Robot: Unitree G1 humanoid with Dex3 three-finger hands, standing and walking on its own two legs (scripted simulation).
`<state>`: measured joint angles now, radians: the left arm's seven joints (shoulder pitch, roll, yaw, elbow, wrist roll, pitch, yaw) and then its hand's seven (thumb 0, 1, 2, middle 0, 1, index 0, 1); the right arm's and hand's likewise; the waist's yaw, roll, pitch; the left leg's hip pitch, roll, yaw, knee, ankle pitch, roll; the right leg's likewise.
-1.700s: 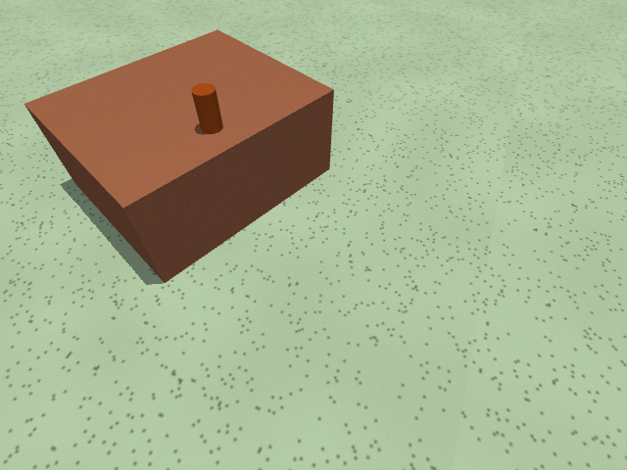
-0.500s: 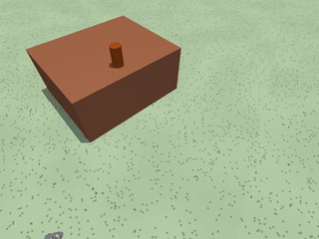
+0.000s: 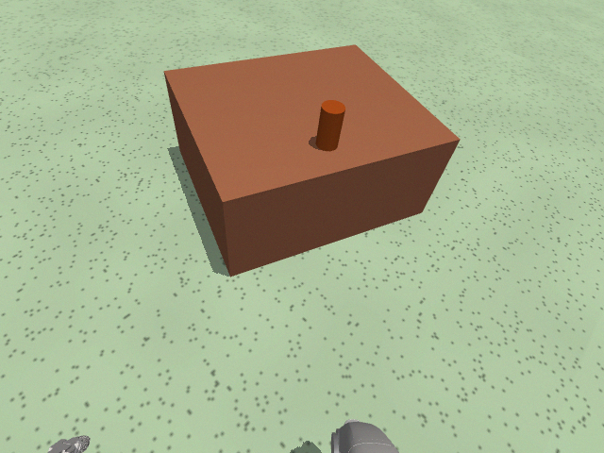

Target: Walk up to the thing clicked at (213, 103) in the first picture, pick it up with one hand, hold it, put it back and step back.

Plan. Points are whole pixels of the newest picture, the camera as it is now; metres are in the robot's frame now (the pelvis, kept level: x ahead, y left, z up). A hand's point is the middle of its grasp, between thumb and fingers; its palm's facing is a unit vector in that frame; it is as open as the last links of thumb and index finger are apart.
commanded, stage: walk up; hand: right
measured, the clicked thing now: (329, 126) +1.11 -0.15 -0.27
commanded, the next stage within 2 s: none
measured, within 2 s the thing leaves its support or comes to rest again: neither
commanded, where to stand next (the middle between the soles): +0.61 -0.14 m, yaw +23 degrees
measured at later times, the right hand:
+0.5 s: hand (466, 301) +0.38 -0.32 -0.12, palm faces -0.29 +0.85 -0.44, open 7.4 cm
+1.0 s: hand (483, 245) +0.54 -0.43 -0.16, palm faces -0.30 +0.83 -0.48, open 7.4 cm
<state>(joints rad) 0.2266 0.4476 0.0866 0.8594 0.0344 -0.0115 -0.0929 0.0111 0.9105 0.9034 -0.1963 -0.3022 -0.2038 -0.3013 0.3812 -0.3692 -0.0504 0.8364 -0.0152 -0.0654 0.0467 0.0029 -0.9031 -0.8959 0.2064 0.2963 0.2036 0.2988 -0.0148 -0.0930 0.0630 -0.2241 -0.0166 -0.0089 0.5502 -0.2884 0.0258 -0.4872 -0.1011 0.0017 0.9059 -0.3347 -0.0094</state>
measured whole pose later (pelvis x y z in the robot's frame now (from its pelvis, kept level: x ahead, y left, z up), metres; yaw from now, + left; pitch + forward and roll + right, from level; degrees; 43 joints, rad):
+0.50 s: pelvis +0.21 -0.07 +0.00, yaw +13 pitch -1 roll +0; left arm 0.36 0.42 0.08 0.78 0.04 -0.04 -0.08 0.01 0.91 0.90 -0.20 -0.30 -0.21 -0.30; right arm 0.28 -0.42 -0.07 0.80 -0.01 -0.08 0.03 0.00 -0.91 -0.90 0.20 0.30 0.20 0.30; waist 0.08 -0.03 0.09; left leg -0.45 0.04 0.09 0.67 -0.24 0.02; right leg -0.17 -0.05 -0.19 0.58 -0.38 -0.04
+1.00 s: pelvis +0.39 -0.15 -0.02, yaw +18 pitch -3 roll +0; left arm 0.31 0.44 0.09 0.81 0.04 -0.03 -0.08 0.01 0.91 0.90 -0.20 -0.30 -0.21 -0.30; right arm 0.34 -0.47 -0.07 0.90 0.00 -0.05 -0.02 0.01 -0.90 -0.90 0.21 0.30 0.20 0.30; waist 0.03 0.01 0.05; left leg -0.48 0.05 -0.04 1.15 -0.48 0.04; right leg -0.38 -0.09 -0.09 0.78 -0.36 0.00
